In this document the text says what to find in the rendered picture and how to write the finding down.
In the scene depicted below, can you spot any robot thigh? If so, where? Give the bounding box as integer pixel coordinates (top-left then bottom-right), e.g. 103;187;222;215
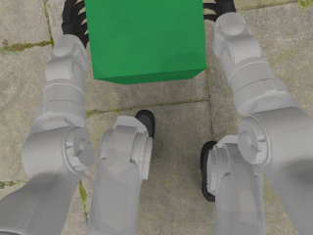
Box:
86;124;153;235
206;143;266;235

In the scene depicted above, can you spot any right robot upper arm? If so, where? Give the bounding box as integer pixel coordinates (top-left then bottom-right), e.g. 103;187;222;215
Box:
237;107;313;235

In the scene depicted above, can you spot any robot left thigh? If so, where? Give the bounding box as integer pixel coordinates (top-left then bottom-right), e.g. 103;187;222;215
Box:
86;124;153;235

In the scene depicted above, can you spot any left robot upper arm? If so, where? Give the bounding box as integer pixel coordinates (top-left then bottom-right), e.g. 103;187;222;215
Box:
0;125;96;235

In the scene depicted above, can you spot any left robot forearm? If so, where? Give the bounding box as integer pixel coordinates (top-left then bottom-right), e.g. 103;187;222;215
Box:
22;34;89;168

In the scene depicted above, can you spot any robot right thigh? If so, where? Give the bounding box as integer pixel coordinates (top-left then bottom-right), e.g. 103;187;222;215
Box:
206;143;266;235

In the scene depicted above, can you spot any carton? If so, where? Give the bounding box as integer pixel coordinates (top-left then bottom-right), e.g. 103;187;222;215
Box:
84;0;206;85

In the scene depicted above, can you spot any right robot forearm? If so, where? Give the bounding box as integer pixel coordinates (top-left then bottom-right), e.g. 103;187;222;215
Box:
213;12;313;121

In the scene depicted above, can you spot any right robot hand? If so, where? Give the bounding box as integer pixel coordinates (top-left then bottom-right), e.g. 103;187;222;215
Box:
202;0;237;23

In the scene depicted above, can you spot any left robot hand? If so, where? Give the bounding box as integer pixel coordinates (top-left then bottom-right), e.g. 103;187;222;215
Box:
61;0;89;49

